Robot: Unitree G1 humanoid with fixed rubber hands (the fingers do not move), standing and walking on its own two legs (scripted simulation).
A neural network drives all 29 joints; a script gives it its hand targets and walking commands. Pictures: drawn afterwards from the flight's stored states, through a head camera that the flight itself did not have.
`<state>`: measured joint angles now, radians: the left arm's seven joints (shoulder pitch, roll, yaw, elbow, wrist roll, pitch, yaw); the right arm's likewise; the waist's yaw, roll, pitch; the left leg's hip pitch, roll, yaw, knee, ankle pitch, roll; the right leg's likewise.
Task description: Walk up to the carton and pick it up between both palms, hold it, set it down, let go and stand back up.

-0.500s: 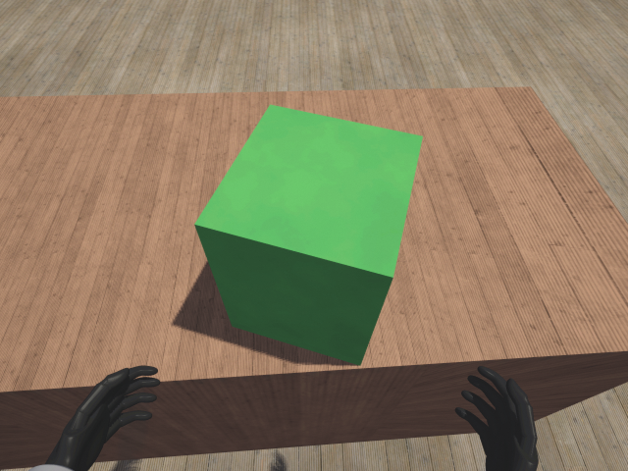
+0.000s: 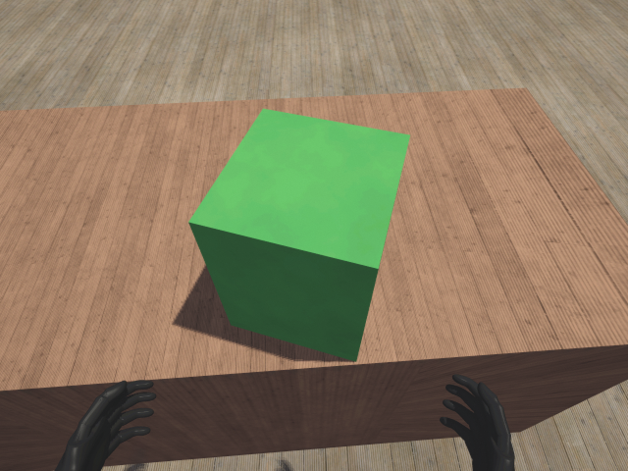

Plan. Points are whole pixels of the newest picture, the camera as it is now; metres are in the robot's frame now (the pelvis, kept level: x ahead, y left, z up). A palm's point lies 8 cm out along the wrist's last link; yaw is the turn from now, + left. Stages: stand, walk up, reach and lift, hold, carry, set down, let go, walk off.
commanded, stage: set down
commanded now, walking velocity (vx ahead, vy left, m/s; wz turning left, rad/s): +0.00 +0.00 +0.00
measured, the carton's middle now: (311, 239) +0.43 +0.04 +0.03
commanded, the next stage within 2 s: let go in 1.02 s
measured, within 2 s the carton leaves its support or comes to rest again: neither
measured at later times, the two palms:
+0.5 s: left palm (107, 469) +0.15 +0.27 -0.04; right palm out of the picture +0.16 -0.16 -0.05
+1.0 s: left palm out of the picture +0.15 +0.24 -0.07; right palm out of the picture +0.16 -0.19 -0.07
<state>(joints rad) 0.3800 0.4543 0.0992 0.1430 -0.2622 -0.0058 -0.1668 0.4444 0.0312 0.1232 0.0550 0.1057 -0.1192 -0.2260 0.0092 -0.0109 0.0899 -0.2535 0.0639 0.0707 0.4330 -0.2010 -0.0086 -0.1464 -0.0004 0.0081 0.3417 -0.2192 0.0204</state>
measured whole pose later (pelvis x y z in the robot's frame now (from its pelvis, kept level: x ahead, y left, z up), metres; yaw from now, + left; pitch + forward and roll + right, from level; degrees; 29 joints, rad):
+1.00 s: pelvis +0.00 -0.01 +0.00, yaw +0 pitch +0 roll +0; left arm 0.26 0.28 0.05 0.35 -0.11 0.13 -0.04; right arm 0.22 -0.09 0.05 0.53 0.04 -0.19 -0.06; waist 0.01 -0.01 0.09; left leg -0.23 0.06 0.07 0.40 -0.18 -0.02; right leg -0.15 0.00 0.01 0.37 -0.23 0.01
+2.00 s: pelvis +0.01 -0.01 +0.00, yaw +0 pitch +0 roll +0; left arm 0.23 0.37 0.04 0.76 -0.03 -0.02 -0.01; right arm 0.19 -0.29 0.04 0.76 -0.01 -0.05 0.00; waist 0.01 -0.01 0.00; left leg -0.21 0.04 0.07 0.43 -0.22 -0.01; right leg -0.15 -0.03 0.01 0.44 -0.29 0.02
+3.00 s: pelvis -0.01 +0.00 +0.00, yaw +1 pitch -1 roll +0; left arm 0.23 0.37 0.04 0.97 -0.03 -0.02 -0.01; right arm 0.19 -0.29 0.04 0.88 -0.01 -0.04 0.00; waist 0.01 0.00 0.00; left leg -0.21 0.03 0.07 0.42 -0.18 0.00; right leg -0.15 -0.03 0.01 0.42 -0.25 0.02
